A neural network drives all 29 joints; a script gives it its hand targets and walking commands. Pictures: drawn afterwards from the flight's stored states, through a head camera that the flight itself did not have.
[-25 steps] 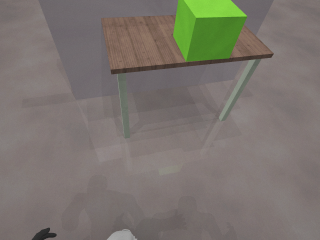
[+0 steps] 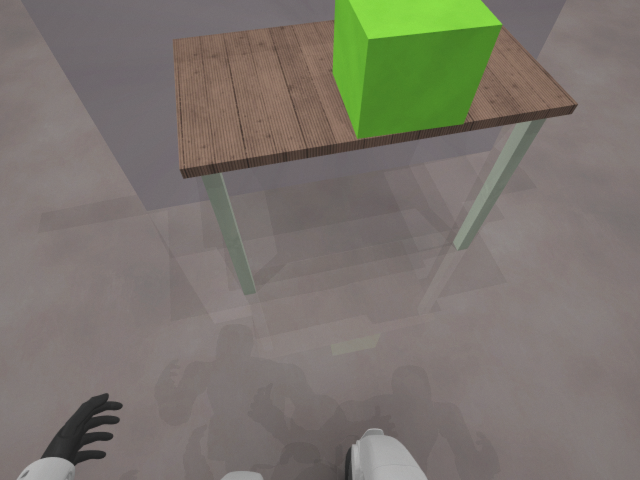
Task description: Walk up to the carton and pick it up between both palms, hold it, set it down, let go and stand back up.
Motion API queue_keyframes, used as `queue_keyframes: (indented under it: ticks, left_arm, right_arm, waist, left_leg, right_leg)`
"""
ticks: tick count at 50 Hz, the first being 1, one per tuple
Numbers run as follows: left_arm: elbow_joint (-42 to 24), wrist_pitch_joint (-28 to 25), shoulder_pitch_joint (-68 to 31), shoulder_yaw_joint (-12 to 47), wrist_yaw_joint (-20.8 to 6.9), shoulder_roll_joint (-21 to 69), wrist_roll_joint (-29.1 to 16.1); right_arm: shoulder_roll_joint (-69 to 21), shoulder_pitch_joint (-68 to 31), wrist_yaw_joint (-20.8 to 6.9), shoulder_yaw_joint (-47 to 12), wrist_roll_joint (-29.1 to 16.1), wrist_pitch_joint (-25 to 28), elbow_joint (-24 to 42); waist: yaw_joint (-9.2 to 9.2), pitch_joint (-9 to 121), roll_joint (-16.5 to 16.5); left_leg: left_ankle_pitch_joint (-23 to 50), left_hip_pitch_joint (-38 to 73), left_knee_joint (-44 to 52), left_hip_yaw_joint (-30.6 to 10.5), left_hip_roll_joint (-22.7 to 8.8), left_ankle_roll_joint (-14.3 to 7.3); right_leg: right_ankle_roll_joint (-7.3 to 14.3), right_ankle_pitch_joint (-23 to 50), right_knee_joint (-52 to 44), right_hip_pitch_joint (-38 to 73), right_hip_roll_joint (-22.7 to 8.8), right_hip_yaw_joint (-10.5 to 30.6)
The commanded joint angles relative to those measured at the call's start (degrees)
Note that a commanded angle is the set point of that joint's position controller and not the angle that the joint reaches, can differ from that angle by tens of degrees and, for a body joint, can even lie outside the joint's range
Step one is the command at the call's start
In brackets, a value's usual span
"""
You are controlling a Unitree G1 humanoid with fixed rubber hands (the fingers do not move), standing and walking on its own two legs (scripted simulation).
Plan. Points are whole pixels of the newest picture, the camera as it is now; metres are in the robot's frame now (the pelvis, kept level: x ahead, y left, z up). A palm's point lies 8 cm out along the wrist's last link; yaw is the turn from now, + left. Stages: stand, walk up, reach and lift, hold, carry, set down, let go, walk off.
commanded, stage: walk up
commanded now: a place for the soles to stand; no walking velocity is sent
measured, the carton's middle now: (402, 53) +0.88 -0.16 +0.01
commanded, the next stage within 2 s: none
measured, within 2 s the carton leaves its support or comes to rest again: neither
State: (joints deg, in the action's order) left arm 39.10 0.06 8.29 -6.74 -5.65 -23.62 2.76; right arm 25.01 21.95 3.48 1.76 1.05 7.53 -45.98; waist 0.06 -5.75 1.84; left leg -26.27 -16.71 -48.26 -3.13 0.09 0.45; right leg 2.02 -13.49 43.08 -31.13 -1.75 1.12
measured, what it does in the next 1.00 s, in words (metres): walks ahead: left foot, then right foot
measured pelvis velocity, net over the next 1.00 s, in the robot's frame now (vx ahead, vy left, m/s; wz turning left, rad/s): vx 0.21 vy -0.15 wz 0.06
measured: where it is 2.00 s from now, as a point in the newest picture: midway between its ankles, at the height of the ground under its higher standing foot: (387, 388)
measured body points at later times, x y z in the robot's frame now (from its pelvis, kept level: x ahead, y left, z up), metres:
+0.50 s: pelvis +0.13 -0.02 +0.01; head +0.16 +0.01 +0.46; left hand +0.23 +0.29 -0.11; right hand +0.18 -0.36 -0.07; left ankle +0.18 +0.10 -0.71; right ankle +0.09 -0.11 -0.69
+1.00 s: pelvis +0.21 -0.15 +0.01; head +0.22 -0.15 +0.46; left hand +0.30 +0.18 -0.07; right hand +0.27 -0.48 -0.09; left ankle +0.18 +0.04 -0.63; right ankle +0.27 -0.24 -0.71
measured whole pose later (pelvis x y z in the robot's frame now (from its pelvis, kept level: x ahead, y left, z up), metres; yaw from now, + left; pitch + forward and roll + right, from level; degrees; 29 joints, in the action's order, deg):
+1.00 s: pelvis +0.21 -0.15 +0.01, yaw +3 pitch -4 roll +4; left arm 39.0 0.8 15.3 -6.9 -4.6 -23.6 2.8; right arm 25.4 21.7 3.6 0.8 1.0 5.1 -46.2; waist 0.0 -5.9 3.3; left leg -25.0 -24.4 -66.1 -5.0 0.6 -0.4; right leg 0.3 -19.3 42.7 -20.5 -2.8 0.4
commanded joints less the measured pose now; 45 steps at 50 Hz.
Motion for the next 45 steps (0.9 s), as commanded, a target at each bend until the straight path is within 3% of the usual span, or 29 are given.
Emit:
queue_keyframes:
  ticks: [1,3,6,7,9,12,13,16,18,20,21,22,23,24,25,26,27,28,29,30,33,34,36,37,41,42,43,44,45]
  left_arm:
    - [-3.1,-1.4,7.1,-6.0,1.6,-16.6,-1.2]
    - [-2.6,-1.3,5.2,-5.1,1.8,-13.5,-1.5]
    - [-2.6,-1.4,5.4,-4.3,2.0,-12.7,-1.2]
    - [-2.6,-1.4,6.7,-4.0,1.8,-12.9,-1.1]
    - [-4.6,-1.3,5.7,-4.6,1.4,-12.7,-1.7]
    - [-4.2,-1.1,9.4,-4.1,1.5,-11.9,-1.2]
    - [-4.0,-1.3,9.9,-4.5,1.5,-11.3,-1.3]
    - [-6.0,-0.5,10.3,-3.5,1.6,-10.1,-0.5]
    - [-7.1,-0.1,8.1,-4.0,1.4,-12.3,-0.6]
    - [-7.6,0.5,4.4,-3.1,1.2,-11.1,-1.2]
    - [-8.5,1.0,3.1,-2.3,1.3,-9.4,-0.9]
    - [-9.3,0.6,4.2,-1.7,1.3,-6.7,-1.3]
    - [-10.5,0.7,4.5,-1.2,1.1,-4.6,-0.7]
    - [-8.6,2.2,3.0,-1.9,1.2,-8.6,-0.6]
    - [-7.3,2.5,4.2,-3.5,1.3,-12.6,-0.4]
    - [-6.8,2.1,2.3,-3.4,0.9,-12.9,0.4]
    - [-5.5,2.5,1.8,-3.5,0.8,-13.3,0.2]
    - [-5.9,2.1,3.9,-4.1,0.7,-12.8,-0.1]
    - [-5.5,1.8,4.6,-4.2,1.0,-12.6,0.4]
    - [-5.2,1.8,5.8,-4.2,0.8,-11.7,0.5]
    - [-6.7,1.7,2.4,-3.8,0.5,-10.1,0.7]
    - [-7.2,1.5,1.4,-3.7,0.4,-10.4,0.6]
    - [-7.8,1.3,-0.4,-4.3,0.6,-11.1,0.7]
    - [-8.3,1.0,-1.2,-3.9,0.6,-10.7,-0.3]
    - [-4.2,0.1,4.0,-5.0,0.4,-11.4,-0.8]
    - [-2.3,-0.4,12.1,-5.8,0.7,-10.7,-0.7]
    - [0.8,-1.5,18.7,-6.8,1.3,-13.6,-0.5]
    - [-0.5,-1.9,20.1,-7.1,2.3,-18.4,1.2]
    - [-1.4,-2.1,15.0,-7.2,2.7,-20.1,0.9]
  right_arm:
    - [15.2,5.6,0.8,3.8,-1.6,0.0,2.2]
    - [14.5,4.9,-0.2,4.1,-1.9,-0.3,0.9]
    - [11.7,6.1,-0.7,3.7,-1.3,-1.0,-0.1]
    - [12.2,4.6,-0.9,4.3,-1.3,-1.4,-0.9]
    - [12.5,5.9,-1.4,4.2,-1.3,-1.7,0.3]
    - [11.4,2.6,-1.0,4.0,-1.0,-1.7,0.7]
    - [11.6,2.5,-1.1,4.1,-2.0,-1.7,1.3]
    - [9.4,1.3,-0.5,3.3,-1.6,-0.8,2.7]
    - [9.0,3.1,-0.1,3.6,-1.1,-0.1,1.2]
    - [8.4,11.0,0.4,4.1,-1.4,0.5,0.5]
    - [11.0,15.4,1.0,5.4,-0.7,0.7,-1.4]
    - [14.2,17.6,1.5,6.3,0.3,0.9,-2.0]
    - [18.5,17.6,1.9,6.9,0.9,0.7,-2.0]
    - [20.4,16.0,2.0,7.5,0.3,0.7,0.7]
    - [21.5,11.8,2.0,7.4,-0.9,0.4,1.4]
    - [18.8,10.9,2.1,7.0,-1.1,0.4,1.7]
    - [17.1,9.1,1.9,6.5,-0.9,0.6,2.7]
    - [17.0,7.9,1.5,5.9,-0.9,0.4,3.2]
    - [15.9,9.5,1.5,5.6,-0.4,0.3,2.4]
    - [16.1,7.5,1.4,5.4,-0.1,0.5,2.3]
    - [15.8,10.2,1.5,5.6,-0.3,0.9,1.8]
    - [16.7,12.0,1.2,5.7,-0.7,0.8,2.1]
    - [17.3,10.4,1.4,6.4,-0.3,0.5,2.5]
    - [17.8,7.9,1.5,6.3,-0.2,0.7,2.6]
    - [18.7,0.9,1.4,6.3,-0.3,0.7,4.5]
    - [17.2,-2.7,1.2,5.6,-0.4,0.6,5.9]
    - [12.4,-2.2,1.3,4.3,-0.2,0.2,4.6]
    - [6.2,0.8,1.6,1.9,-0.7,0.0,5.4]
    - [7.7,2.3,1.8,2.2,-0.4,-0.9,4.5]
  waist:
    - [5.86,14.6,12.9]
    - [3.64,5.0,7.3]
    - [2.69,-1.8,9.0]
    - [3.61,-2.6,9.7]
    - [2.7,-1.7,9.6]
    - [5.29,-1.6,7.0]
    - [6.47,-0.2,7.2]
    - [6.15,0.5,8.5]
    - [4.44,4.0,5.2]
    - [-0.34,6.5,6.7]
    - [-3.37,8.3,1.7]
    - [-3.81,9.6,-4.0]
    - [-3.7,11.5,-12.7]
    - [-4.22,9.7,-9.1]
    - [-3.2,7.7,-5.9]
    - [-2.26,2.3,1.8]
    - [-1.36,-1.4,2.4]
    - [-0.63,0.5,-3.7]
    - [-1.01,3.8,-2.8]
    - [-0.46,4.0,-5.9]
    - [-2.7,6.5,-5.0]
    - [-2.47,6.8,-8.7]
    - [-3.52,8.6,-6.3]
    - [-2.52,8.3,-9.3]
    - [1.33,9.9,-8.6]
    - [6.47,11.9,-9.5]
    - [9.29,13.8,2.4]
    - [10.53,10.7,20.5]
    - [6.88,7.9,18.6]
  left_leg:
    - [-1.9,-24.8,-25.6,-0.6,-0.8,-3.6]
    - [4.4,-20.8,-21.5,-1.6,-1.5,-2.3]
    - [6.6,-15.6,-15.0,1.3,-2.1,-0.4]
    - [8.3,-15.7,-15.5,0.8,-1.7,-0.2]
    - [8.6,-16.8,-12.3,0.8,-2.0,-0.3]
    - [6.4,-17.4,-6.9,2.3,-2.1,0.6]
    - [5.8,-18.5,-3.9,1.8,-1.8,-0.1]
    - [3.9,-18.7,3.7,4.6,-2.6,0.4]
    - [3.3,-8.1,10.1,7.0,-1.7,-0.7]
    - [16.4,4.8,22.9,7.5,-0.3,-1.3]
    - [21.3,12.1,26.0,6.3,0.9,-1.0]
    - [18.6,19.2,23.5,-5.3,-4.6,-4.3]
    - [11.6,24.0,25.8,-27.2,-15.1,-9.3]
    - [-1.7,21.5,29.9,-39.4,-20.1,-13.2]
    - [-5.0,16.5,31.7,-41.6,-24.5,-17.9]
    - [-6.4,14.5,32.1,-42.1,-22.9,-17.2]
    - [-3.7,9.4,31.0,-35.2,-19.3,-13.8]
    - [1.7,10.0,29.3,-30.1,-15.3,-12.6]
    - [8.4,12.1,26.9,-25.5,-15.7,-12.8]
    - [12.3,12.9,25.0,-23.5,-14.6,-14.3]
    - [28.8,15.5,20.4,-20.9,-13.9,-14.8]
    - [32.8,15.9,19.3,-19.0,-13.5,-14.5]
    - [28.1,13.6,18.1,-18.7,-13.5,-13.9]
    - [25.3,12.0,18.3,-18.7,-14.7,-13.8]
    - [24.0,-0.9,14.0,-13.5,-13.7,-12.3]
    - [22.9,-6.4,8.2,-11.2,-11.6,-10.3]
    - [18.1,-11.5,-5.9,-4.9,-7.2,-7.4]
    - [-3.3,-26.1,-17.8,-3.3,2.7,-4.2]
    - [-9.6,-31.3,-24.0,-1.2,5.2,-2.3]
  right_leg:
    - [8.7,-25.3,-26.6,33.8,-19.1,29.4]
    - [3.0,-14.3,-26.0,24.8,-13.3,19.1]
    - [4.7,-5.2,-27.3,16.0,-8.9,8.8]
    - [3.2,-5.7,-28.1,15.5,-8.3,7.8]
    - [5.0,-11.3,-28.8,20.2,-8.5,8.2]
    - [7.5,-1.6,-26.3,25.3,-9.7,8.1]
    - [6.0,1.5,-25.5,28.8,-8.1,6.9]
    - [11.2,16.0,-21.0,31.7,-10.0,6.9]
    - [11.8,16.2,-17.3,28.2,-12.5,7.5]
    - [9.3,13.7,-9.8,21.3,-8.5,1.7]
    - [6.8,10.1,-0.8,18.4,-3.7,-2.2]
    - [4.4,5.4,9.6,8.3,-1.3,-1.7]
    - [1.8,-16.0,15.9,-4.9,4.0,-1.5]
    - [0.9,-18.6,20.0,-9.4,2.4,3.1]
    - [0.2,-19.8,25.5,-9.8,0.3,6.5]
    - [-0.1,-17.7,26.0,-12.7,-0.4,7.6]
    - [-0.5,-15.0,23.5,-10.8,-1.5,7.6]
    - [-0.6,-12.5,21.6,-8.9,-1.6,7.9]
    - [-1.2,-11.6,20.8,-8.9,-2.6,7.0]
    - [-1.6,-12.1,20.2,-9.4,-2.5,6.0]
    - [-2.1,-12.2,15.5,-10.9,-2.8,3.9]
    - [-1.8,-9.7,14.7,-11.4,-3.8,4.2]
    - [-2.3,-11.6,11.8,-7.2,-3.2,2.2]
    - [-1.6,-12.4,8.3,-7.1,-4.0,3.6]
    - [0.2,-3.4,1.8,9.4,-3.5,1.1]
    - [-0.1,1.5,-6.0,19.1,-3.7,2.2]
    - [-0.3,-0.3,-10.7,29.7,-2.4,3.5]
    - [-2.1,-7.4,-18.9,34.1,-11.7,17.4]
    - [-1.4,-20.0,-26.4,30.2,-18.1,30.5]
